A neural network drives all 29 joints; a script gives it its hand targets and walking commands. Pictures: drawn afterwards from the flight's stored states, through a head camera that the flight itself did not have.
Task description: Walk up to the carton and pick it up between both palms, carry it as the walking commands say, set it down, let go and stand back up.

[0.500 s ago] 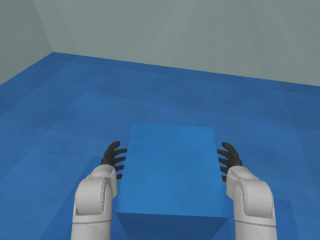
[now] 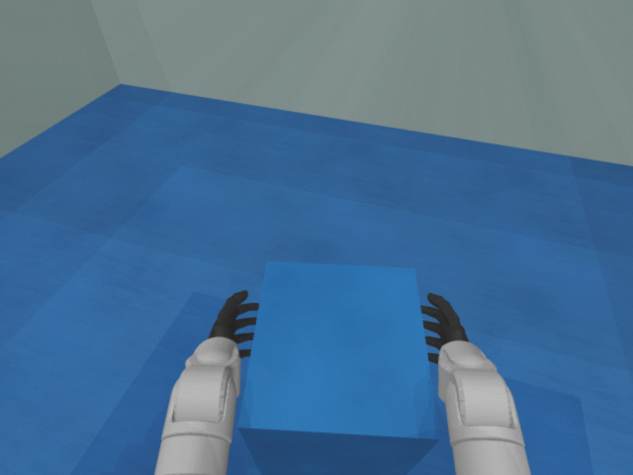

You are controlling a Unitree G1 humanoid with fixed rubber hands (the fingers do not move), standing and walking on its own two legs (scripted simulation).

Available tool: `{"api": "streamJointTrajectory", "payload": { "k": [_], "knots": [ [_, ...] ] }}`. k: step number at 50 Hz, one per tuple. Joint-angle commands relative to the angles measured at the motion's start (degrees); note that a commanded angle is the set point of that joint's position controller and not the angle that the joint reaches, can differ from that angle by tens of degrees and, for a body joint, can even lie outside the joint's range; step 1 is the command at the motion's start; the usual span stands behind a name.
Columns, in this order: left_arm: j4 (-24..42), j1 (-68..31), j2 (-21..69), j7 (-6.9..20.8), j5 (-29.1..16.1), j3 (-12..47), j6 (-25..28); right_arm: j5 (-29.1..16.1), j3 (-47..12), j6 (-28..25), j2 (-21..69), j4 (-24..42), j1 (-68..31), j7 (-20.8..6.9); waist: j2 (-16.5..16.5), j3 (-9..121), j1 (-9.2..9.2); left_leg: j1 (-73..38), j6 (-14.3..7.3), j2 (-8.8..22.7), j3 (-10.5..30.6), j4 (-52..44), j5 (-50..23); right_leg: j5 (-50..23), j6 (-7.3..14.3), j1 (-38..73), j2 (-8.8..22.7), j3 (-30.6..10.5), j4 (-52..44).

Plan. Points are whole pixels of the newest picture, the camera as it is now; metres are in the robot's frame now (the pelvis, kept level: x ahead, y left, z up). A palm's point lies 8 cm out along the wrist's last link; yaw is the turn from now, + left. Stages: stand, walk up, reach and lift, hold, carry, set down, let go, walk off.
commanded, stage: hold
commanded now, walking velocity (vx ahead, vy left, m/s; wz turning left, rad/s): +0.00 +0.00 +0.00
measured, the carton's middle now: (334, 377) +0.28 +0.00 -0.05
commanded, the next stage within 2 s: set down in 0.10 s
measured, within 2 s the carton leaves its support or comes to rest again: neither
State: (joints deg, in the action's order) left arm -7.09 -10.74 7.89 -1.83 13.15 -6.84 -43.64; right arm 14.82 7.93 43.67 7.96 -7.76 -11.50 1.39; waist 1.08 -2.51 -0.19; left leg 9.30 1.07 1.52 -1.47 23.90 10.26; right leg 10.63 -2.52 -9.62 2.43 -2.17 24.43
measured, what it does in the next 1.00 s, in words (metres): stands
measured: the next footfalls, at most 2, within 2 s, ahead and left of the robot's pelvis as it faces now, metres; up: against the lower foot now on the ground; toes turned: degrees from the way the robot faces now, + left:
none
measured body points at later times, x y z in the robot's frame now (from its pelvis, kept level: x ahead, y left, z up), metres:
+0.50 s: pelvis +0.00 -0.02 +0.00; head -0.02 -0.02 +0.45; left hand +0.31 +0.13 +0.01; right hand +0.32 -0.16 +0.02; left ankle +0.03 +0.13 -0.74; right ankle +0.03 -0.15 -0.74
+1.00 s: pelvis +0.00 +0.00 -0.03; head +0.12 +0.00 +0.41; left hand +0.34 +0.14 -0.09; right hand +0.35 -0.16 -0.08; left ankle +0.03 +0.13 -0.74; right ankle +0.03 -0.15 -0.74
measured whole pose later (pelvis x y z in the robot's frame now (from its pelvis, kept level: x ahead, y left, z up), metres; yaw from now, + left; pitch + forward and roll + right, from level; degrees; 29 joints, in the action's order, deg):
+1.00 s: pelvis +0.00 +0.00 -0.03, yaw +0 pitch +18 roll +0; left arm -29.1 -22.9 11.1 -0.9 18.3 -20.9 -16.6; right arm 19.0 23.4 17.0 10.6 -29.2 -24.3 -0.1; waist 0.1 4.1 -0.7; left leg 42.3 1.3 -2.0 5.4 39.1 14.6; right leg 14.6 -2.3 -41.9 -1.3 -6.3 38.6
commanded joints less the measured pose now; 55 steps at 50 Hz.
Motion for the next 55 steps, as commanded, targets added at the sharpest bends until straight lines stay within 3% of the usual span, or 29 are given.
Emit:
{"api": "streamJointTrajectory", "payload": {
  "k": [1,5,6,7,9,16,29,36,40,47,55],
  "knots": [
    [3.65,-29.84,56.66,11.8,-14.47,31.13,4.15,-15.34,-31.6,-5.34,47.99,5.06,-30.59,-15.55,-3.01,23.65,-1.16,-13.76,0.29,-5.89,6.37,-1.79,-17.4,-8.69,2.7,2.67,-9.63,-0.21,-2.78],
    [-7.91,-30.99,54.93,13.76,-10.76,24.66,2.87,-11.75,-25.28,-4.07,48.94,-6.62,-31.98,-16.68,-1.6,11.78,-0.55,-6.42,-0.47,-6.81,4.81,-5.77,3.62,4.23,3.12,2.55,-8.8,0.4,-5.87],
    [-9.4,-31.23,54.95,14.76,-9.67,22.96,2.87,-11.74,-22.08,-3.73,51.78,-9.75,-30.38,-16.46,-2.12,8.41,-1.68,-7.77,-1.5,-8.04,1.71,-5.7,6.36,7.88,3.3,1.98,-8.56,0.6,-7.62],
    [-10.99,-32.89,54.02,15.63,-9.07,21.24,3.11,-11.53,-21.56,-3.69,53.15,-11.44,-32.47,-16.54,-0.75,6.79,-0.42,-7.02,-2.2,-7.95,2.09,-5.74,7.58,9.74,3.17,1.02,-8.4,0.64,-8.1],
    [-14.17,-36.36,53.4,16.82,-8.26,18.53,3.77,-10.67,-19.19,-3.88,55.11,-14.58,-35.91,-16.71,0.14,5.95,0.18,-6.23,-2.69,-7.86,2.25,-5.7,8.57,10.9,3.15,1.16,-7.97,0.52,-8.95],
    [-19.55,-40.63,52.3,17.75,-6.4,13.49,6.85,-8.63,-15.21,-6.09,57.18,-19.44,-39.63,-16.08,1.22,8.13,1.07,-3.52,-3.02,-7.61,2.76,-4.76,6.31,7.62,2.78,2.75,-7.17,-0.31,-8.3],
    [-22.57,-38.17,51.04,16.09,-3.15,11.01,14.63,-5.94,-12.95,-14.22,55.53,-23.95,-36.9,-14.78,-0.66,17.24,1.34,3.5,-1.9,-7.93,3.44,0.48,-2.03,-4.33,2.19,-1.64,-7.72,-0.91,-1.1],
    [-23.36,-36.03,53.25,14.65,-3.01,14.03,20.67,-4.25,-13.01,-21.01,53.28,-24.36,-35.3,-14.16,-2.2,25.61,-0.26,5.81,-0.54,-7.73,4.57,5.18,-10.95,-9.63,2.53,-8.2,-9.01,-0.58,4.18],
    [-23.88,-34.74,54.25,13.81,-2.98,15.7,23.75,-3.65,-13.65,-23.95,52.04,-24.44,-34.58,-14.37,-2.61,29.56,-0.94,7.92,0.2,-7.51,5.11,7.62,-13.84,-10.13,2.62,-12.69,-9.51,-0.3,6.69],
    [-25.71,-34.68,53.72,12.36,-1.32,14.74,27.95,-2.72,-13.84,-27.89,50.08,-25.92,-36.04,-15.1,-2.65,33.3,-0.42,14.74,0.64,-7.53,5.26,12.13,-14.78,-8.86,2.54,-22.14,-9.97,0.37,11.5],
    [-25.3,-39.7,52.87,12.51,-1.03,16.22,30.68,-3.05,-15.29,-30.47,51.82,-26.86,-39.12,-14.78,-1.81,41.72,-0.52,23.81,0.65,-8.34,3.82,18.69,-12.13,-9.27,1.79,-28.89,-10.21,0.76,17.94]
  ]
}}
